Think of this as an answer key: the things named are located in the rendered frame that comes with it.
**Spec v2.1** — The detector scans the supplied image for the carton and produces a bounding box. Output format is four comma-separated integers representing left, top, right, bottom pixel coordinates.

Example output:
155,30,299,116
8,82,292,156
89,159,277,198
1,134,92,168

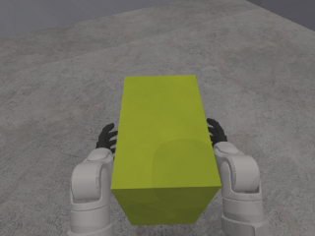
110,75,221,226

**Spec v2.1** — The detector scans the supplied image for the robot left forearm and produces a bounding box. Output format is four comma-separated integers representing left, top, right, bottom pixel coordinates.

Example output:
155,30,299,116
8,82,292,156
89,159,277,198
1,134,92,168
67,147,114,236

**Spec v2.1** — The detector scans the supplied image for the right robot hand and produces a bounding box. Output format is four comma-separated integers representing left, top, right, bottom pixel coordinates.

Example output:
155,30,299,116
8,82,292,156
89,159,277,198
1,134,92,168
207,118,227,147

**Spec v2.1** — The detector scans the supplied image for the robot right forearm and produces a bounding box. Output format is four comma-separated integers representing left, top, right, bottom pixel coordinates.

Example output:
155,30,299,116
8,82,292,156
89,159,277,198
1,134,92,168
213,142,271,236

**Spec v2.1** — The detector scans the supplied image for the left robot hand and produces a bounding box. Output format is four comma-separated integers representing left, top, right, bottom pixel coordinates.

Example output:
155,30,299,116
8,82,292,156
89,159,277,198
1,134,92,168
95,123,118,160

